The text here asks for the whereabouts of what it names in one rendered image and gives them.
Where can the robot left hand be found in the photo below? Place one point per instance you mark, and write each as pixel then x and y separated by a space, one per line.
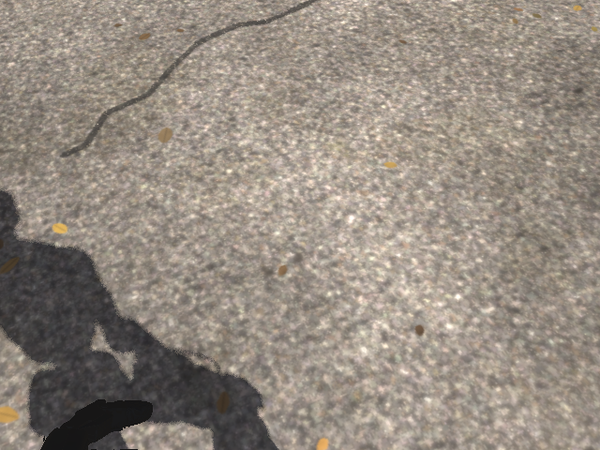
pixel 95 421

